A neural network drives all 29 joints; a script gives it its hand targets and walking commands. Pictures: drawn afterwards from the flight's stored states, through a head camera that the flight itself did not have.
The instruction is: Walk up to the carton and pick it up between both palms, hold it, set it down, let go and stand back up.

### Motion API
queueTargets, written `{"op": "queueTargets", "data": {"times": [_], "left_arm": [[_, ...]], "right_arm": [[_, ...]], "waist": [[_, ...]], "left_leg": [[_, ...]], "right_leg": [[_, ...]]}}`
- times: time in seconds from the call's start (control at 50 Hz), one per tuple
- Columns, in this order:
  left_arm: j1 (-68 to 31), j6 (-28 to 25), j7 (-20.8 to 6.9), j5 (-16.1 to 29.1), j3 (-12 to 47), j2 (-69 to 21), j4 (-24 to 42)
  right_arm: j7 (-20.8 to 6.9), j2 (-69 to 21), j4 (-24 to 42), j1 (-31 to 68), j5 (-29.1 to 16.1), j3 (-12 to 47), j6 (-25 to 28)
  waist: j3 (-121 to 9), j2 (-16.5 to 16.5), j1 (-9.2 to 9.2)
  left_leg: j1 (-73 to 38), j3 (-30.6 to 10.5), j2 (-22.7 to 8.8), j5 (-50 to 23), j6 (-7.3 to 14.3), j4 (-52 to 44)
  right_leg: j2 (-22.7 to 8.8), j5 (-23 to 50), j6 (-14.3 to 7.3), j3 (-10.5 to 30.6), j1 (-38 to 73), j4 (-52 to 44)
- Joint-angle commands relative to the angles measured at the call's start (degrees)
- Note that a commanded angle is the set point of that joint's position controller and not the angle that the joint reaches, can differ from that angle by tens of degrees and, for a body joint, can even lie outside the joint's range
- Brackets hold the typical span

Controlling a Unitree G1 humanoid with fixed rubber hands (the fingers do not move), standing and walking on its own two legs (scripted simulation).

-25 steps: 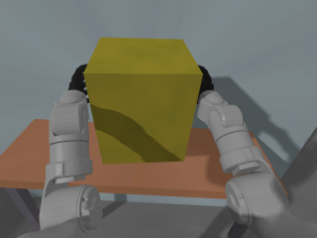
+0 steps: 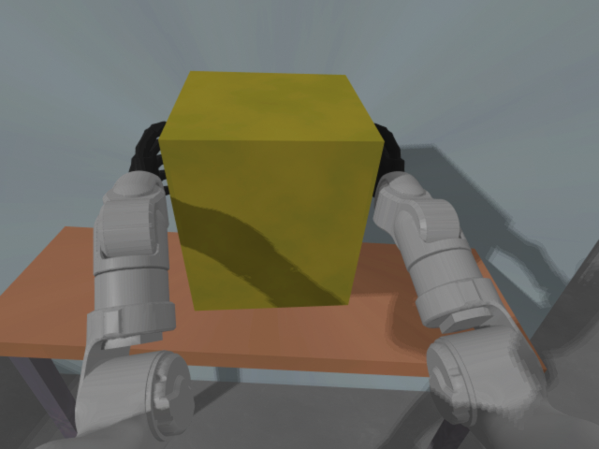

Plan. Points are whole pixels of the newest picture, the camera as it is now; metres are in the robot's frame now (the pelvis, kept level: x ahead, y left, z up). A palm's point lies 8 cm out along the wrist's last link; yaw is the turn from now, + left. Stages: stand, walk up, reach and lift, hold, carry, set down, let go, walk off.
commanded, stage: hold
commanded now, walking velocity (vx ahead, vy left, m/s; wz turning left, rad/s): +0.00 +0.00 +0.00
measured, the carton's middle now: (271, 191) +0.40 +0.01 +0.22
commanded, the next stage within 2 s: set down in 0.30 s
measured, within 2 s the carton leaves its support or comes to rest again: neither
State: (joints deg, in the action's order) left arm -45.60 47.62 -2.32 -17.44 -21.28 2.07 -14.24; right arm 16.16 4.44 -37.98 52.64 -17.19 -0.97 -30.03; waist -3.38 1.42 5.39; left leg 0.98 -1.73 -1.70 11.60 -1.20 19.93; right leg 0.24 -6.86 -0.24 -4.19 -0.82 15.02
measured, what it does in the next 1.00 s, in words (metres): stands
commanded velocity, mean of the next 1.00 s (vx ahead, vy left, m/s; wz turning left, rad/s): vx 0.00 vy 0.00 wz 0.00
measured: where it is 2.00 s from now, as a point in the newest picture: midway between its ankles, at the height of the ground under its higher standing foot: outside the picture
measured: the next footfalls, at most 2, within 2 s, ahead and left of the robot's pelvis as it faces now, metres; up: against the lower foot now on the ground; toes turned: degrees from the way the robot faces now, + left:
none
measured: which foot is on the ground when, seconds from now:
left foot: down 0.00-1.00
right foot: down 0.00-1.00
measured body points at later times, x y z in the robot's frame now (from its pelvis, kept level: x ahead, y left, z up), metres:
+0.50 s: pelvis +0.00 +0.00 +0.00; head -0.07 +0.02 +0.44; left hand +0.38 +0.17 +0.26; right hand +0.39 -0.14 +0.26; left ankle +0.00 +0.13 -0.75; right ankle +0.03 -0.11 -0.75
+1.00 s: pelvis +0.00 +0.01 +0.00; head -0.03 +0.05 +0.45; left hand +0.40 +0.17 +0.20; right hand +0.39 -0.13 +0.18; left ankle +0.00 +0.13 -0.75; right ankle +0.03 -0.11 -0.75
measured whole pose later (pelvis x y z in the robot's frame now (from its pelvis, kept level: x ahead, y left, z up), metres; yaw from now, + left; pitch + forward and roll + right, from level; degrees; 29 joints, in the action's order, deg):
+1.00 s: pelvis +0.00 +0.01 +0.00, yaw +1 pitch -9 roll -1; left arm -41.0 29.1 -0.7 -18.2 -18.1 -0.5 -18.3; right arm 10.5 -0.5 -41.3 41.8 -5.1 -8.2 -5.1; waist 3.7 4.2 4.2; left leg -0.1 -2.6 -0.9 11.9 -0.6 20.4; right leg -0.5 -6.7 0.4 -5.1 1.4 14.1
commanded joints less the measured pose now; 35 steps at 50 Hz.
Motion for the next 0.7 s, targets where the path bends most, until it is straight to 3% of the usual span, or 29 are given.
{"op": "queueTargets", "data": {"times": [0.0, 0.28, 0.32, 0.36, 0.46, 0.56, 0.68], "left_arm": [[-43.6, -3.8, -7.5, 9.9, 26.4, -34.4, 5.0], [-43.7, -4.1, -7.3, 9.9, 26.0, -34.3, 4.6], [-42.6, -5.4, -7.6, 11.1, 27.8, -34.3, 9.4], [-42.2, -6.3, -7.7, 11.0, 27.8, -33.9, 8.9], [-41.8, -11.5, -9.5, 5.8, 21.4, -30.4, 0.5], [-35.8, -15.5, -10.4, 2.2, 18.2, -29.0, -4.3], [-30.7, -16.1, -11.6, 1.6, 19.2, -29.5, -3.9]], "right_arm": [[-7.1, -36.0, 17.6, 45.2, -6.9, 16.6, 2.9], [-7.2, -36.2, 17.1, 44.8, -6.9, 16.8, 3.1], [-7.2, -35.4, 20.3, 44.8, -5.8, 17.2, 5.3], [-7.3, -34.6, 19.1, 44.3, -4.8, 16.2, 6.6], [-8.8, -32.6, 12.1, 43.3, 3.6, 9.3, 13.4], [-10.8, -30.7, 7.1, 37.8, 9.0, 6.3, 20.9], [-11.4, -29.2, 9.8, 35.2, 11.5, 6.8, 26.4]], "waist": [[-19.0, -4.4, 0.59], [-19.4, -4.0, 0.12], [-21.5, -4.4, 0.51], [-20.9, -4.4, 1.47], [-13.8, -3.2, 0.85], [-12.8, -2.1, -0.16], [-11.3, -1.4, -0.07]], "left_leg": [[2.4, 1.5, 4.3, -14.3, -1.3, -2.4], [2.7, 1.6, 4.3, -13.4, -1.2, -2.5], [-0.7, 1.7, 5.2, -16.7, -1.7, -1.6], [-2.0, 1.8, 5.1, -17.9, -1.9, -1.4], [2.7, 3.1, 4.3, -6.3, -0.2, -5.3], [-1.4, 4.6, 4.2, -12.1, -0.1, -4.9], [-2.4, 4.7, 4.3, -14.6, 0.1, -4.0]], "right_leg": [[3.6, 8.2, 2.4, 1.7, 10.9, 0.6], [3.5, 7.5, 2.5, 1.7, 10.8, 0.5], [3.4, 10.1, 2.1, 0.9, 11.0, 0.6], [3.4, 10.5, 2.3, 0.2, 10.0, 0.3], [2.3, 1.0, 2.0, -0.8, 9.8, -0.8], [2.0, 5.6, 2.7, -2.0, 12.5, -1.5], [1.9, 6.9, 2.8, -3.5, 14.7, -1.1]]}}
